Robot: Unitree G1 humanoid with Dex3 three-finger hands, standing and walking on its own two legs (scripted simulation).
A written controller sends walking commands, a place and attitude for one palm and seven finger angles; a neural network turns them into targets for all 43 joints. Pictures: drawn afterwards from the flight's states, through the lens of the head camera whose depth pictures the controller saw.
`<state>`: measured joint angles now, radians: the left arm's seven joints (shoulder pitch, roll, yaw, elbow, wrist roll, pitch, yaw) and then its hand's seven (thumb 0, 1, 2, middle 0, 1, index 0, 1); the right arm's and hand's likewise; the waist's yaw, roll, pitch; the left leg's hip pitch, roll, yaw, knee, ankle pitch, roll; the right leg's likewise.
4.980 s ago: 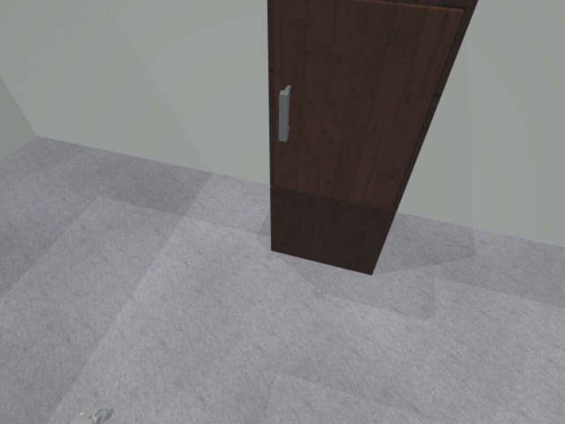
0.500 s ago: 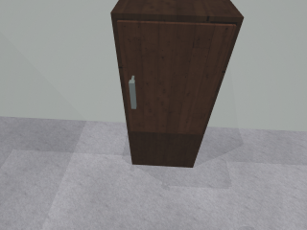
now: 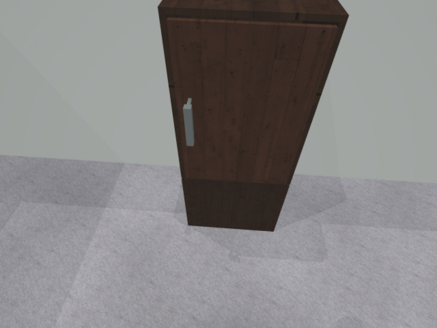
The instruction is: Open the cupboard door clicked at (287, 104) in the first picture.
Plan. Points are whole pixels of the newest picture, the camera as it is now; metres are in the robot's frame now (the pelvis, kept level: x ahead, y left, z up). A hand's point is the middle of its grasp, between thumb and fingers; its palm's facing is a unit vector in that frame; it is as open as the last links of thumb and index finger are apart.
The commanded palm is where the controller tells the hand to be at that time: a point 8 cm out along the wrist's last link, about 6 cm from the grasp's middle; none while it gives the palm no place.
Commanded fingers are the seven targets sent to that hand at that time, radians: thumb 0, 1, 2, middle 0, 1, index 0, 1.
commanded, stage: look again from close up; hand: left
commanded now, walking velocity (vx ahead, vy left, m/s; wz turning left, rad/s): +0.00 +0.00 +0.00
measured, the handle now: (190, 122) +0.69 +0.13 -0.04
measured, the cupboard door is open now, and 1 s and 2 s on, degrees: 0 0 0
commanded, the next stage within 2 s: shuffle to correct the standing spot in 0.46 s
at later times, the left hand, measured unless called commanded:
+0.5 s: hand out of the picture +0.05 +0.19 -0.18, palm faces +0.02 -0.98 -0.19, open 7.4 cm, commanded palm none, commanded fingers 0.00 0.90 0.90 -0.20 -0.30 -0.20 -0.30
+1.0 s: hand out of the picture +0.01 +0.15 -0.18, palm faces +0.08 -0.98 -0.16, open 7.4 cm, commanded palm none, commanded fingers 0.00 0.90 0.90 -0.20 -0.30 -0.20 -0.30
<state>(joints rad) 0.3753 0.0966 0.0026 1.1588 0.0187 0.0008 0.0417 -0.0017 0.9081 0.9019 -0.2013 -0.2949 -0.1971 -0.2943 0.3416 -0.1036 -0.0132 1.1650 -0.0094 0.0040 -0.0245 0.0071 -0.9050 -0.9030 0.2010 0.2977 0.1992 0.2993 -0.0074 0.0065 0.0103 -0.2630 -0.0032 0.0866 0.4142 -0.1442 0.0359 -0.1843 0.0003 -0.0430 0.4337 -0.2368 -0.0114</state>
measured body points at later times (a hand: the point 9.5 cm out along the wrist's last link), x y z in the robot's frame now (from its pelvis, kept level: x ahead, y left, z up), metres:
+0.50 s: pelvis +0.03 +0.02 -0.01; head +0.02 +0.02 +0.44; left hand +0.05 +0.24 -0.16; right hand +0.04 -0.21 -0.16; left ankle +0.05 +0.09 -0.74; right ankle +0.00 -0.11 -0.74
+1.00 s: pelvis +0.07 -0.01 -0.01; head +0.08 +0.00 +0.44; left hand +0.01 +0.20 -0.17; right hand +0.08 -0.23 -0.16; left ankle +0.06 +0.08 -0.71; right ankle +0.00 -0.11 -0.74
